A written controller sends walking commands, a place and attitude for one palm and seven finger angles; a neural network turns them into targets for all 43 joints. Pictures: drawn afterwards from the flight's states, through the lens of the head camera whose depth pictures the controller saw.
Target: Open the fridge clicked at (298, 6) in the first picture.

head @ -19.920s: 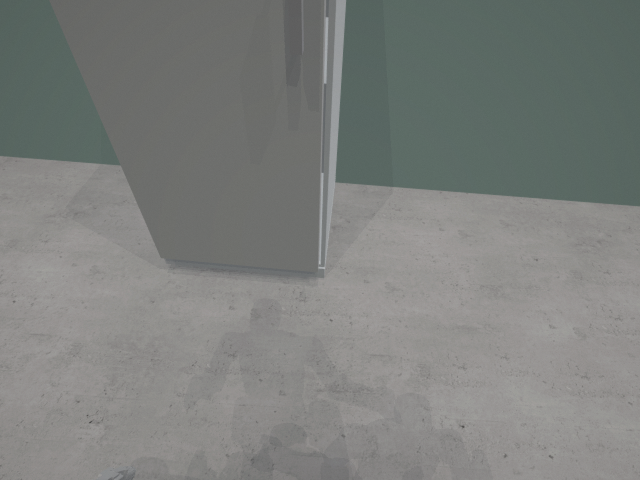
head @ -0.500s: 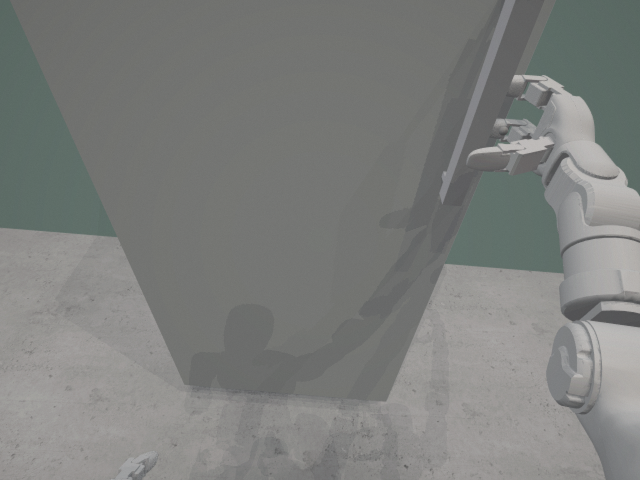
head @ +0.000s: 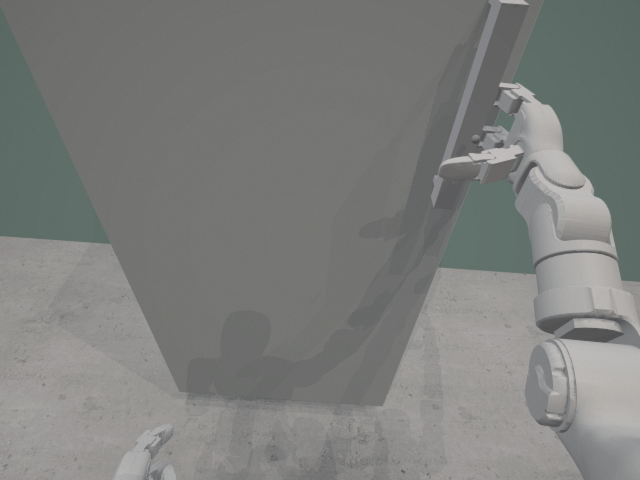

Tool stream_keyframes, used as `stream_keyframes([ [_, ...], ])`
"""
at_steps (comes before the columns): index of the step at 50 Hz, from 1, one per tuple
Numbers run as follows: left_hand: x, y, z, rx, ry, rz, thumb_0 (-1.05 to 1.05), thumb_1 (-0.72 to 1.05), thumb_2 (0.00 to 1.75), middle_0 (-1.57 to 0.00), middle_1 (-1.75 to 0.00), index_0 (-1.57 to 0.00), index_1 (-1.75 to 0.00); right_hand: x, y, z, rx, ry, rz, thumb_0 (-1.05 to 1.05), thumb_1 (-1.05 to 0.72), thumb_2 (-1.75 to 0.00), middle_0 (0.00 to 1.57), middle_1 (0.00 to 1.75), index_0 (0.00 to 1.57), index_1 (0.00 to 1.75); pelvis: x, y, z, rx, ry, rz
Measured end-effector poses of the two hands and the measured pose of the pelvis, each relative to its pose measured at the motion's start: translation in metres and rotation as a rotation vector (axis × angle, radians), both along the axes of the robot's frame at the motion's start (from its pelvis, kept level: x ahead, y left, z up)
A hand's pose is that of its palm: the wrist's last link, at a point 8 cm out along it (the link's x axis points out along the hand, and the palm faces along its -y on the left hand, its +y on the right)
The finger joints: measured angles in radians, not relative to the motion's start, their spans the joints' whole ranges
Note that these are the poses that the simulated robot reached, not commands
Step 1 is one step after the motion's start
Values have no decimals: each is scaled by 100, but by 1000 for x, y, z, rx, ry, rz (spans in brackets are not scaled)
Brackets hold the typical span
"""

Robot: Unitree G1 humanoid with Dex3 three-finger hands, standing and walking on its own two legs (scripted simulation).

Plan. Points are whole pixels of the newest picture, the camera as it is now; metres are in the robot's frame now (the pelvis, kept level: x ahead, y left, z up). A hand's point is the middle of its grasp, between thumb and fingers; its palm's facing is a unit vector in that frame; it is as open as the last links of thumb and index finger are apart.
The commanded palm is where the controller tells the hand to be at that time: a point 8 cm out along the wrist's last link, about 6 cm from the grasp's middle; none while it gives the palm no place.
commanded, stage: slide the fingers in behind the handle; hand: right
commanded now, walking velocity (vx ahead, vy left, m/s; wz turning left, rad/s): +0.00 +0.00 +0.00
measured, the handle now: (465, 112) +0.49 -0.13 +0.26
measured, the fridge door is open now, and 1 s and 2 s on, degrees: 0 0 0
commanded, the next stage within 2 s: grip the handle and tug to test in 1.20 s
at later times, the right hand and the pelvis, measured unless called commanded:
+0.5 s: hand (468, 141) +0.44 -0.12 +0.25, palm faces +0.01 +1.00 +0.00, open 14.0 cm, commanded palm +0.42 -0.18 +0.26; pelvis +0.01 +0.00 +0.00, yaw +0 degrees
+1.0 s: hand (465, 141) +0.43 -0.12 +0.26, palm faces +0.00 +1.00 +0.01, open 14.0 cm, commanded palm +0.42 -0.17 +0.26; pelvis +0.00 +0.00 +0.00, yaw +0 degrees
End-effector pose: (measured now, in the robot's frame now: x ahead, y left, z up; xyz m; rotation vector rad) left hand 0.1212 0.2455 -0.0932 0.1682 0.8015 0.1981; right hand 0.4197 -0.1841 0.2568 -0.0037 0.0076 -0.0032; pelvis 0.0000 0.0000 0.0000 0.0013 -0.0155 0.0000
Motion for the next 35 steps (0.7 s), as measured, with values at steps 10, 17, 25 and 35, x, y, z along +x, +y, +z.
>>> stream_keyframes([
  [10, 14, -4, 1, -11, -5, -16, 1, 91, 90, -20, -30, -21, -30, 0, 8, 1, 10, 10, 7, -1, 50, -30, 30, 120, 30, 120, 6, 2, 0, -1, -4, -1],
  [17, 14, -1, 0, -8, 3, -14, 1, 91, 90, -20, -30, -21, -30, -2, 6, -2, 1, 10, -8, -1, 50, -30, 30, 120, 30, 120, 7, 4, 0, 0, -9, -2],
  [25, 13, 2, -1, 1, 14, -13, 1, 91, 90, -20, -30, -20, -30, -3, 8, -2, 5, 21, -5, -1, 50, -30, 30, 120, 30, 120, 6, 5, 0, 0, -10, -7],
  [35, 8, 3, -1, -2, 12, -4, 1, 91, 90, -20, -30, -20, -30, -4, 14, 0, 20, 5, 8, -1, 50, -30, 30, 120, 30, 120, 5, 5, 0, -1, -11, 0],
])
